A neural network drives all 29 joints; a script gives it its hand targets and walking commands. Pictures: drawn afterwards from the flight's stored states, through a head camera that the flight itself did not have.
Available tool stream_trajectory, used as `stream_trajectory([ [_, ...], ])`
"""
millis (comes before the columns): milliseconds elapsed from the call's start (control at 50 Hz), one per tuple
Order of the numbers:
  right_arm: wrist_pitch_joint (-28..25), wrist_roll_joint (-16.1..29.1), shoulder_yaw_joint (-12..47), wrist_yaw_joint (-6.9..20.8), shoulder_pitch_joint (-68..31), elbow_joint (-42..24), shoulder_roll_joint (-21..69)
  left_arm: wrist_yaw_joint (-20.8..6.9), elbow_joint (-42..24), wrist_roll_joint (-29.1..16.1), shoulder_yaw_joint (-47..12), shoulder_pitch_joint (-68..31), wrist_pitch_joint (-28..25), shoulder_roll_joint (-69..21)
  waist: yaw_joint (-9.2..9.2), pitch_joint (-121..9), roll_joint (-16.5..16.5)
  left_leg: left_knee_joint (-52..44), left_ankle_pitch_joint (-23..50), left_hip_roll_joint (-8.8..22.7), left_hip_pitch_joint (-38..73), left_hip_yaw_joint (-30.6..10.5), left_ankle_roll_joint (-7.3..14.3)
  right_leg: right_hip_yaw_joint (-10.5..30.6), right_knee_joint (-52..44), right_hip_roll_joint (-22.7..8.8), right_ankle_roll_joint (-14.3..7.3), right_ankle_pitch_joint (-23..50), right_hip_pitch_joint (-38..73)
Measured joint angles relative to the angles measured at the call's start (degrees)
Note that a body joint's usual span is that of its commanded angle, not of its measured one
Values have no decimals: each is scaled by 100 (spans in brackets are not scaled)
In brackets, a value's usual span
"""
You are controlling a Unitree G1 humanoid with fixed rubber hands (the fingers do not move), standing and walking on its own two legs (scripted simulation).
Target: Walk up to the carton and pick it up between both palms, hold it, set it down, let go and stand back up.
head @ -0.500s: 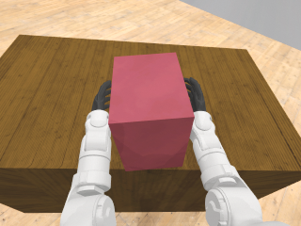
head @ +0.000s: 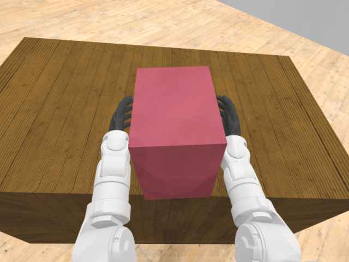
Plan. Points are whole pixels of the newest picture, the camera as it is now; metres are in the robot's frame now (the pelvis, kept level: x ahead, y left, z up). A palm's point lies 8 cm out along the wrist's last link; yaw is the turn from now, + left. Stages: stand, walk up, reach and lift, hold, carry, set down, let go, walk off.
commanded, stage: set down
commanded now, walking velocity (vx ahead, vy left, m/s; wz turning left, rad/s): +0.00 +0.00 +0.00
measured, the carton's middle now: (175, 135) +0.39 +0.00 +0.05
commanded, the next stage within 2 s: none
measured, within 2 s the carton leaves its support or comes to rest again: rests again in 0.10 s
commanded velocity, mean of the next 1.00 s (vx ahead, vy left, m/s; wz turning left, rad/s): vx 0.00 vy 0.00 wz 0.00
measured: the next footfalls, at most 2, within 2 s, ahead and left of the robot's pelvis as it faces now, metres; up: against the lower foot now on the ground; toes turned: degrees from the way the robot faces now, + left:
none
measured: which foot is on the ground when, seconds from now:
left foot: down 0.00-1.00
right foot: down 0.00-1.00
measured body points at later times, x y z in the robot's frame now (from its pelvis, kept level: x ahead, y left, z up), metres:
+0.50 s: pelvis +0.00 +0.00 +0.00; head +0.04 +0.03 +0.45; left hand +0.40 +0.13 +0.07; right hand +0.39 -0.13 +0.08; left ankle -0.01 +0.12 -0.75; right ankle -0.03 -0.12 -0.75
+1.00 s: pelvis +0.00 +0.00 +0.00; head +0.04 +0.03 +0.45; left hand +0.40 +0.13 +0.07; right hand +0.39 -0.13 +0.07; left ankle -0.01 +0.12 -0.75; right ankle -0.03 -0.12 -0.75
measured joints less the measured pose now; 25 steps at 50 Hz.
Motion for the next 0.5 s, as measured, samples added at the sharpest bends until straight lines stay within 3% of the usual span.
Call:
stream_trajectory([
  [500,-295,-245,-305,58,144,0,101,-131,1,186,239,0,-406,-196,0,92,0,-45,23,0,0,0,0,-2,0,0,0,-1,-21],
])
